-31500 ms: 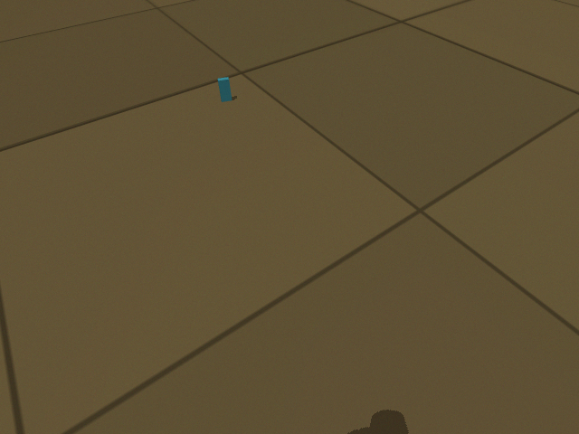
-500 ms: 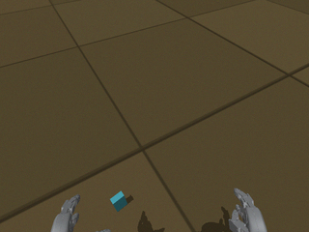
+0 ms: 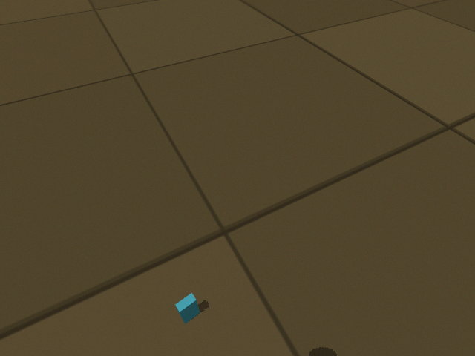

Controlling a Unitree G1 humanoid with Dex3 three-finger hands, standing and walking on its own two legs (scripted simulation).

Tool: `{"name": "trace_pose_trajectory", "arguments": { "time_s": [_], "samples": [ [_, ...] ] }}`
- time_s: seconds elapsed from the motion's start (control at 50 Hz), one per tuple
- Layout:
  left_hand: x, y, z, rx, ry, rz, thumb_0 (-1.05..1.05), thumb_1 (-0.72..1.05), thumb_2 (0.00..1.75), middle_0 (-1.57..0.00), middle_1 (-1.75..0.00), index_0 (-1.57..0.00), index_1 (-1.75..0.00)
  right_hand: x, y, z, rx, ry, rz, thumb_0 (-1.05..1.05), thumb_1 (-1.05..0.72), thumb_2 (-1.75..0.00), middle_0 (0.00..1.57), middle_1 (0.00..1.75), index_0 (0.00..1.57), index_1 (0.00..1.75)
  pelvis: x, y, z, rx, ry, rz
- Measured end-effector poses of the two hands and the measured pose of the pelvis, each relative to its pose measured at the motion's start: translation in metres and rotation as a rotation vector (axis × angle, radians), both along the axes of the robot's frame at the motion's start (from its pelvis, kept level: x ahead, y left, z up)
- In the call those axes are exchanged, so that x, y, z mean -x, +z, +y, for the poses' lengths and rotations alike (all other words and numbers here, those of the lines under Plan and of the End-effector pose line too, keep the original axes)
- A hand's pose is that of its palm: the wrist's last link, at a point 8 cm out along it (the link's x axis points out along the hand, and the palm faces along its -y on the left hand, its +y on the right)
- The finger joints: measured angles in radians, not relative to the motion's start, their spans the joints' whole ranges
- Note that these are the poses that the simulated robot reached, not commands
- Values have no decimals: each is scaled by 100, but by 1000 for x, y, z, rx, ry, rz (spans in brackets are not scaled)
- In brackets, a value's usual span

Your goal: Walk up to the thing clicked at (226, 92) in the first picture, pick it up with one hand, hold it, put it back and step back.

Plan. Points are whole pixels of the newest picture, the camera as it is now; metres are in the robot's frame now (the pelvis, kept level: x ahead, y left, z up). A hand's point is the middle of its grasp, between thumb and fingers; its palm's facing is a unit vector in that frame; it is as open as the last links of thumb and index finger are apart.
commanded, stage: stand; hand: left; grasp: from the side
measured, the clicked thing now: (188, 308) +0.42 +0.20 -0.69
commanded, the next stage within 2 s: step back in 1.72 s
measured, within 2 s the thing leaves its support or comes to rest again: neither
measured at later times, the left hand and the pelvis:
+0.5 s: hand out of the picture +0.04 +0.26 -0.14, palm faces +0.00 -0.93 -0.36, open 7.4 cm; pelvis -0.01 +0.00 +0.02, yaw +0 degrees
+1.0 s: hand out of the picture +0.07 +0.24 -0.14, palm faces -0.02 -0.94 -0.34, open 7.4 cm; pelvis +0.00 +0.00 +0.02, yaw +0 degrees
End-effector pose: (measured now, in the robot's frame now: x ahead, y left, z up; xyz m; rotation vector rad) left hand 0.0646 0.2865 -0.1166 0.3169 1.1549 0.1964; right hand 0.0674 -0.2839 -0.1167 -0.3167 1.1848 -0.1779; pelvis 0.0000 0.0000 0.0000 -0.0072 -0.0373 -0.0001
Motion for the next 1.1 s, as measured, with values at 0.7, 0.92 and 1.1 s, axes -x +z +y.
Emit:
{"name": "trace_pose_trajectory", "arguments": {
  "time_s": [0.7, 0.92, 1.1],
  "samples": [
    [28, 10, 6, -6, 45, 123, 0, 90, 90, -21, -30, -20, -30, 12, 6, -5, -16, -28, 67, 1, -90, -90, 20, 30, 21, 30, 7, 16, -1, -4, 3, -27],
    [12, 10, 0, 2, 35, 118, 0, 90, 90, -21, -30, -20, -30, 11, 5, -9, -17, -36, 84, 1, -90, -90, 20, 30, 21, 30, 0, 17, -4, -4, -2, -18],
    [-5, 13, -1, 0, 27, 90, 0, 90, 90, -21, -30, -20, -30, 2, 7, -11, -14, -36, 72, 1, -90, -90, 20, 30, 21, 30, -6, 18, -5, -4, -4, -16]
  ]
}}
